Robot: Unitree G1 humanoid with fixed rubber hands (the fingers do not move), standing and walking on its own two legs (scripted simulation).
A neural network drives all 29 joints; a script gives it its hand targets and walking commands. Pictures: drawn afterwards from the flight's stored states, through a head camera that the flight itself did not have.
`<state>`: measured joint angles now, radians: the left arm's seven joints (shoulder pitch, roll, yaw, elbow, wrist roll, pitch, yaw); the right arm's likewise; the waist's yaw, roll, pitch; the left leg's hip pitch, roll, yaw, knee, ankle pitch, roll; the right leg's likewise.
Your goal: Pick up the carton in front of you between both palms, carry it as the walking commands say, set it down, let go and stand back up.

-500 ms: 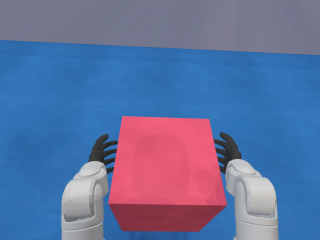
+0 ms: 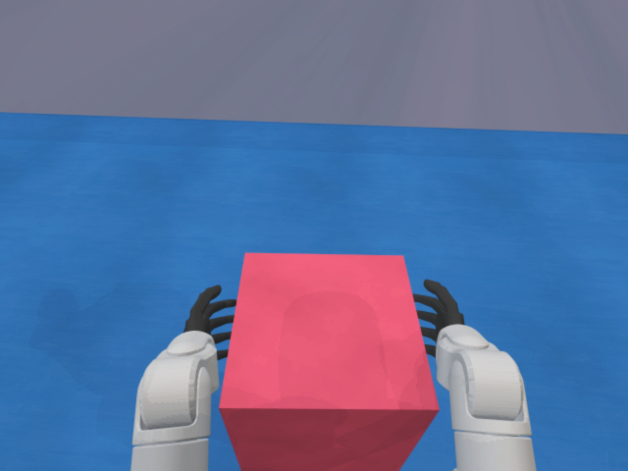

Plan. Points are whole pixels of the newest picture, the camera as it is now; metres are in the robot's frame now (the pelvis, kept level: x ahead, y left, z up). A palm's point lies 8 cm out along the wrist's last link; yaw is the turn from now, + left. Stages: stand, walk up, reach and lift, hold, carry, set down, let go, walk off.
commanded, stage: carry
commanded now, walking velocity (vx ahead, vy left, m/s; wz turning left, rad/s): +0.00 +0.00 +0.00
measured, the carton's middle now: (321, 370) +0.27 +0.00 -0.02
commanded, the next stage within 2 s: hold in 1.48 s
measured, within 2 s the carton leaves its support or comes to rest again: neither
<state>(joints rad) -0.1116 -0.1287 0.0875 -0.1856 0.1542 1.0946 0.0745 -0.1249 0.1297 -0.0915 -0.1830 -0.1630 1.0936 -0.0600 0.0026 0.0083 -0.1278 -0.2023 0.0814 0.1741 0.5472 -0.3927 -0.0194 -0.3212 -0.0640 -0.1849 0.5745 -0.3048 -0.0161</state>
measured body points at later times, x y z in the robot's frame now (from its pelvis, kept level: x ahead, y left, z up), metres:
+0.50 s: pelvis -0.04 +0.01 +0.01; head -0.07 +0.00 +0.45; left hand +0.26 +0.16 +0.03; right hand +0.26 -0.15 +0.03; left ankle -0.07 +0.11 -0.73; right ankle +0.00 -0.10 -0.73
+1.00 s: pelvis -0.05 +0.02 +0.00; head -0.08 +0.02 +0.45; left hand +0.24 +0.17 +0.03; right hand +0.25 -0.14 +0.04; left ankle -0.07 +0.11 -0.73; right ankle +0.00 -0.10 -0.73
